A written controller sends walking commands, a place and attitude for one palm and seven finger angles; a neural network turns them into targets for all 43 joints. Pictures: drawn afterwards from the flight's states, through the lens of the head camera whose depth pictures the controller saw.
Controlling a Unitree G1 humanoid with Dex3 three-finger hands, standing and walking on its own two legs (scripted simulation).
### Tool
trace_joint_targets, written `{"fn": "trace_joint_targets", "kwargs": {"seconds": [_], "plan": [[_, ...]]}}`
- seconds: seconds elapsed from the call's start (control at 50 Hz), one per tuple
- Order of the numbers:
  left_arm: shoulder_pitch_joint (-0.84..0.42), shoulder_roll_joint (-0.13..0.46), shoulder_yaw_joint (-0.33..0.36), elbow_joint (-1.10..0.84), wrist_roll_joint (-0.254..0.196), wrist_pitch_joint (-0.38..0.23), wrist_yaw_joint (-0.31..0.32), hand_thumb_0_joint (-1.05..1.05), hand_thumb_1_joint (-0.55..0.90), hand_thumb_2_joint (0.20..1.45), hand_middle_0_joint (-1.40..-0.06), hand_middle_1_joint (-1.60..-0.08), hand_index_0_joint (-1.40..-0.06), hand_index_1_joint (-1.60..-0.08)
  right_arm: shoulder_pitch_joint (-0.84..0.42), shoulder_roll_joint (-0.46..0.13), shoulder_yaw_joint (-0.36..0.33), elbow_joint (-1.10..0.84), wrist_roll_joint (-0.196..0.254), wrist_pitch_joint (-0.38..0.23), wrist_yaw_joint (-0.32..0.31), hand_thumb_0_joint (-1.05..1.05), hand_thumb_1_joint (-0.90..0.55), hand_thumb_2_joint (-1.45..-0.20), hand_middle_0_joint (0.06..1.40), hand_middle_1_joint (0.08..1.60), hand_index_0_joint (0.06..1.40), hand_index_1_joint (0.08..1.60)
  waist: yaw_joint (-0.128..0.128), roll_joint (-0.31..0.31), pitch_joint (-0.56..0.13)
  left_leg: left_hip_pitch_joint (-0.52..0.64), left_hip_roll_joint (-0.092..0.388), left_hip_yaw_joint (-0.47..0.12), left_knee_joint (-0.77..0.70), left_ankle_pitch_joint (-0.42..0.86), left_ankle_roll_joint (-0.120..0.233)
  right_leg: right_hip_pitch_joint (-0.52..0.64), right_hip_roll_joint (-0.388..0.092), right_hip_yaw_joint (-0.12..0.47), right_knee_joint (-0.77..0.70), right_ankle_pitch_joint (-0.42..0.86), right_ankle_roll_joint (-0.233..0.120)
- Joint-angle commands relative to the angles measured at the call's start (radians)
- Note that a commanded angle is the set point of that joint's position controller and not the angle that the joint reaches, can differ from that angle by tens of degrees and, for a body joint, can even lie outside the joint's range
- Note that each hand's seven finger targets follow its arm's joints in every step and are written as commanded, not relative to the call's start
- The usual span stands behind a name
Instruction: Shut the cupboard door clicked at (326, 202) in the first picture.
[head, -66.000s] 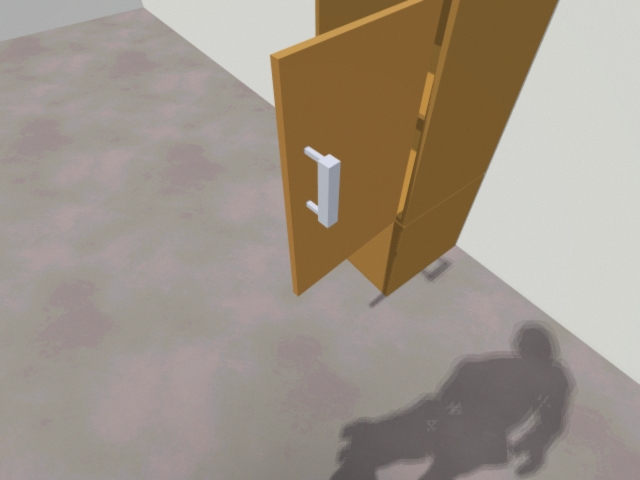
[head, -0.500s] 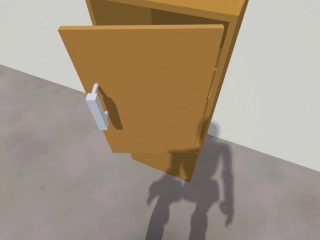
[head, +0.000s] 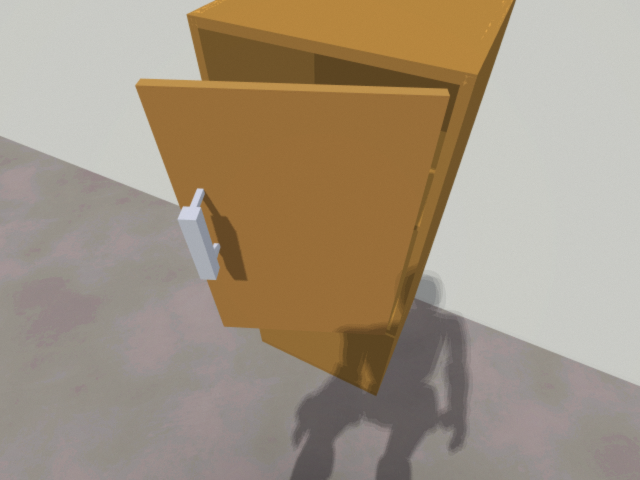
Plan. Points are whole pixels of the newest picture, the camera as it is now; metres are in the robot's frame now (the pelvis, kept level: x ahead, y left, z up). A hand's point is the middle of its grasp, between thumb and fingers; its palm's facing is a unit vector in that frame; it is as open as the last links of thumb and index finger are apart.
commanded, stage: look again from close up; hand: left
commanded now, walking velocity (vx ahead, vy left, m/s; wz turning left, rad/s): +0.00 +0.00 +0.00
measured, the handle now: (204, 234) +0.46 +0.22 +0.02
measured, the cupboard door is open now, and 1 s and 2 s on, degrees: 23 23 23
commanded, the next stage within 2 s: raise the hand and make a fist in 0.44 s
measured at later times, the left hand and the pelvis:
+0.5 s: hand out of the picture +0.00 +0.20 -0.17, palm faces +0.02 -0.98 -0.20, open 7.4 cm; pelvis +0.00 +0.02 +0.00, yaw +0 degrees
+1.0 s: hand out of the picture +0.08 +0.20 -0.08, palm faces +0.08 -1.00 +0.01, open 6.0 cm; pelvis -0.09 +0.01 -0.10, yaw +2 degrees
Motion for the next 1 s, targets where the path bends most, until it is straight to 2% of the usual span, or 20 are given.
{"fn": "trace_joint_targets", "kwargs": {"seconds": [0.0, 0.14, 0.5, 0.52, 0.54, 0.56, 0.58, 0.6, 0.62, 0.64, 0.66, 0.68, 0.72, 0.74, 0.76, 0.8, 0.84, 0.88, 0.96, 0.98], "plan": [[0.059, 0.124, 0.019, -0.025, 0.003, -0.019, 0.010, 0.000, 0.900, 0.900, -0.200, -0.300, -0.200, -0.300, 0.043, -0.077, -0.011, -0.023, -0.001, -0.016, -0.003, 0.000, -0.900, -0.900, 0.200, 0.300, 0.200, 0.300, 0.000, -0.009, 0.009, 0.033, 0.057, -0.030, -0.045, 0.240, 0.043, -0.031, -0.132, 0.107, -0.089, 0.442, 0.010], [0.075, 0.121, 0.016, -0.002, 0.003, -0.018, 0.009, 0.000, 0.900, 0.900, -0.200, -0.300, -0.200, -0.300, 0.027, -0.083, -0.013, -0.009, 0.001, -0.017, -0.007, 0.000, -0.900, -0.900, 0.200, 0.300, 0.200, 0.300, 0.003, -0.010, 0.005, 0.046, 0.062, -0.035, -0.051, 0.266, 0.046, -0.022, -0.135, 0.106, -0.091, 0.469, 0.010], [0.035, 0.133, 0.020, 0.005, 0.005, -0.013, 0.004, 0.000, 0.900, 0.900, -0.200, -0.300, -0.200, -0.300, 0.016, -0.109, -0.018, 0.011, -0.002, -0.025, -0.005, 0.000, -0.900, -0.900, 0.200, 0.300, 0.200, 0.300, 0.010, -0.006, 0.022, 0.035, 0.069, -0.066, -0.104, 0.258, 0.061, -0.034, -0.132, 0.095, -0.104, 0.316, 0.011], [0.123, 0.110, 0.015, 0.026, 0.016, -0.034, 0.047, 0.000, 0.900, 0.900, -0.200, -0.300, -0.200, -0.300, -0.059, -0.117, -0.022, -0.064, 0.008, -0.027, 0.004, 0.000, -0.900, -0.900, 0.200, 0.300, 0.200, 0.300, 0.038, -0.003, 0.078, -0.041, 0.065, -0.017, 0.129, 0.327, 0.031, -0.085, -0.193, 0.170, -0.117, 0.736, 0.057], [-0.732, 0.687, 0.405, -1.599, -0.135, -0.321, 0.045, 0.000, 0.900, 0.900, -0.200, -0.300, -0.200, -0.300, 0.078, -0.313, -0.055, -0.326, 0.029, -0.228, -0.093, 0.000, -0.900, -0.900, 0.200, 0.300, 0.200, 0.300, -0.134, 0.051, -0.355, 0.357, 0.025, -0.020, 0.108, 0.488, 0.076, -0.088, -0.090, 0.035, 0.118, 0.742, 0.048], [-0.040, 0.189, 0.031, -1.223, -0.145, -0.224, 0.046, 0.000, 0.900, 0.900, -0.218, -0.320, -0.218, -0.320, -0.008, -0.203, 0.004, -0.319, 0.072, -0.306, -0.113, 0.000, -0.900, -0.900, 0.200, 0.300, 0.200, 0.300, -0.034, 0.415, -0.442, 0.394, 0.003, -0.028, 0.064, 0.645, 0.070, -0.149, -0.022, -0.026, 0.245, 0.438, 0.042], [-0.046, 0.165, 0.082, -1.235, -0.183, -0.173, 0.086, 0.000, 0.900, 0.900, -0.237, -0.340, -0.237, -0.340, -0.029, -0.179, -0.013, -0.299, 0.048, -0.329, -0.102, 0.000, -0.900, -0.900, 0.200, 0.300, 0.200, 0.300, 0.014, 0.314, -0.417, 0.308, 0.034, -0.045, 0.026, 0.738, 0.037, -0.168, -0.019, -0.056, 0.139, 0.217, 0.032], [0.171, -0.097, -0.065, -0.994, -0.179, -0.075, 0.063, 0.000, 0.900, 0.900, -0.255, -0.360, -0.255, -0.360, -0.038, -0.146, -0.016, -0.288, 0.053, -0.337, -0.058, 0.000, -0.900, -0.900, 0.200, 0.300, 0.200, 0.300, -0.033, 0.168, -0.247, 0.162, 0.030, -0.057, 0.005, 0.623, 0.046, -0.237, -0.031, -0.053, 0.106, 0.182, 0.044], [-0.039, -0.021, -0.037, -1.161, -0.181, -0.117, 0.059, 0.000, 0.900, 0.900, -0.273, -0.380, -0.273, -0.380, -0.016, -0.202, -0.054, -0.360, 0.054, -0.347, -0.038, 0.000, -0.900, -0.900, 0.200, 0.300, 0.200, 0.300, -0.054, 0.094, -0.133, 0.042, 0.019, -0.075, 0.047, 0.427, 0.040, -0.241, -0.041, -0.049, 0.084, 0.245, 0.043], [-0.014, 0.029, 0.029, -1.085, -0.166, -0.155, 0.044, 0.000, 0.900, 0.900, -0.292, -0.400, -0.292, -0.400, -0.034, -0.201, -0.069, -0.393, 0.041, -0.350, -0.035, 0.000, -0.900, -0.900, 0.200, 0.300, 0.200, 0.300, -0.064, -0.015, -0.049, -0.069, -0.007, -0.075, 0.085, 0.297, 0.043, -0.307, -0.043, -0.060, 0.080, 0.229, 0.042], [0.046, 0.021, 0.049, -0.979, -0.162, -0.206, 0.018, 0.000, 0.900, 0.900, -0.310, -0.420, -0.310, -0.420, -0.050, -0.201, -0.071, -0.408, 0.027, -0.353, -0.029, 0.000, -0.900, -0.900, 0.200, 0.300, 0.200, 0.300, -0.055, -0.137, 0.031, -0.177, -0.026, -0.077, 0.125, 0.193, 0.043, -0.391, -0.043, -0.065, 0.097, 0.176, 0.047], [0.204, 0.007, 0.087, -0.852, -0.167, -0.254, -0.022, 0.000, 0.900, 0.900, -0.328, -0.440, -0.328, -0.440, -0.068, -0.190, -0.080, -0.442, 0.030, -0.349, -0.016, 0.000, -0.900, -0.900, 0.200, 0.300, 0.200, 0.300, -0.009, -0.191, 0.070, -0.260, -0.038, -0.073, 0.157, 0.154, 0.037, -0.421, -0.044, -0.064, 0.123, 0.149, 0.041], [0.364, -0.043, 0.108, -0.785, -0.213, -0.405, -0.140, 0.000, 0.900, 0.900, -0.365, -0.480, -0.365, -0.480, -0.093, -0.177, -0.095, -0.489, 0.011, -0.345, 0.010, 0.000, -0.900, -0.900, 0.200, 0.300, 0.200, 0.300, 0.052, -0.362, -0.038, -0.395, -0.049, -0.059, 0.271, 0.122, 0.020, -0.471, -0.039, -0.060, 0.260, 0.171, 0.042], [0.408, -0.045, 0.116, -0.804, -0.240, -0.482, -0.212, 0.000, 0.900, 0.900, -0.383, -0.500, -0.383, -0.500, -0.106, -0.176, -0.101, -0.515, 0.007, -0.339, 0.024, 0.000, -0.900, -0.900, 0.200, 0.300, 0.200, 0.300, 0.073, -0.371, -0.090, -0.448, -0.059, -0.047, 0.317, 0.088, 0.011, -0.478, -0.047, -0.037, 0.307, 0.184, 0.045], [0.402, -0.013, 0.148, -0.811, -0.264, -0.551, -0.282, 0.000, 0.900, 0.900, -0.402, -0.520, -0.402, -0.520, -0.117, -0.181, -0.108, -0.542, 0.007, -0.333, 0.034, 0.000, -0.900, -0.900, 0.200, 0.300, 0.200, 0.300, 0.083, -0.358, -0.137, -0.493, -0.067, -0.036, 0.360, 0.060, 0.004, -0.481, -0.055, -0.014, 0.347, 0.177, 0.044], [0.365, 0.067, 0.219, -0.808, -0.287, -0.624, -0.385, 0.000, 0.900, 0.900, -0.438, -0.560, -0.438, -0.560, -0.132, -0.188, -0.115, -0.605, 0.017, -0.317, 0.049, 0.000, -0.900, -0.900, 0.200, 0.300, 0.200, 0.300, 0.099, -0.180, -0.194, -0.548, -0.080, -0.010, 0.434, 0.035, 0.003, -0.495, -0.072, 0.037, 0.413, 0.138, 0.024], [0.255, 0.145, 0.252, -0.955, -0.286, -0.607, -0.394, 0.000, 0.900, 0.900, -0.475, -0.600, -0.475, -0.600, -0.163, -0.194, -0.109, -0.682, 0.024, -0.302, 0.044, 0.000, -0.900, -0.900, 0.200, 0.300, 0.200, 0.300, 0.110, 0.024, -0.260, -0.565, -0.084, 0.017, 0.469, -0.030, 0.021, -0.545, -0.064, 0.062, 0.437, -0.036, 0.011], [0.090, 0.188, 0.248, -1.151, -0.291, -0.593, -0.352, 0.000, 0.900, 0.900, -0.512, -0.640, -0.512, -0.640, -0.168, -0.195, -0.100, -0.727, 0.024, -0.295, 0.033, 0.000, -0.900, -0.900, 0.200, 0.300, 0.200, 0.300, 0.089, 0.130, -0.302, -0.573, -0.065, -0.006, 0.484, -0.135, 0.036, -0.638, -0.052, 0.073, 0.448, -0.216, 0.008], [-0.157, 0.177, 0.164, -1.530, -0.274, -0.679, -0.241, 0.000, 0.900, 0.900, -0.585, -0.720, -0.585, -0.720, -0.131, -0.179, -0.079, -0.742, 0.020, -0.308, 0.003, 0.000, -0.900, -0.900, 0.200, 0.300, 0.200, 0.300, -0.006, 0.175, -0.378, -0.544, -0.040, -0.068, 0.529, -0.278, 0.058, -0.748, -0.035, 0.094, 0.457, -0.319, 0.011], [-0.199, 0.173, 0.133, -1.583, -0.269, -0.692, -0.230, 0.000, 0.900, 0.900, -0.603, -0.740, -0.603, -0.740, -0.123, -0.186, -0.071, -0.733, 0.020, -0.312, -0.010, 0.000, -0.900, -0.900, 0.200, 0.300, 0.200, 0.300, -0.040, 0.127, -0.362, -0.561, -0.032, -0.088, 0.542, -0.306, 0.063, -0.784, -0.024, 0.086, 0.470, -0.329, 0.013]]}}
